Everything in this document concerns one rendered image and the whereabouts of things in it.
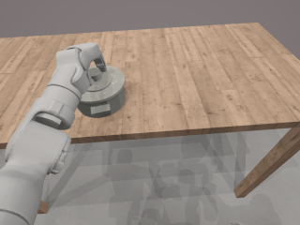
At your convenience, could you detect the left robot hand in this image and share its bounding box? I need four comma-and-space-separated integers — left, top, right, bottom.
67, 42, 107, 86

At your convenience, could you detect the knob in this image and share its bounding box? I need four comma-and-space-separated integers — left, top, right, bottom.
89, 67, 102, 82

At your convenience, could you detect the table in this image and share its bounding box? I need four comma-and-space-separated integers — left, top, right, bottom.
0, 22, 300, 214

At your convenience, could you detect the robot left upper arm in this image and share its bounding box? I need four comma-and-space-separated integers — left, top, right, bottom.
0, 120, 71, 225

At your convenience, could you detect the lid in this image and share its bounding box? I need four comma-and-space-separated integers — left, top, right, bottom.
80, 65, 125, 104

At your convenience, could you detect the pot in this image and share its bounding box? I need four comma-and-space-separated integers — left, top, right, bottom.
77, 87, 126, 118

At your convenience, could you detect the left robot forearm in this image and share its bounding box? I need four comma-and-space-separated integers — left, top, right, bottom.
5, 46, 91, 162

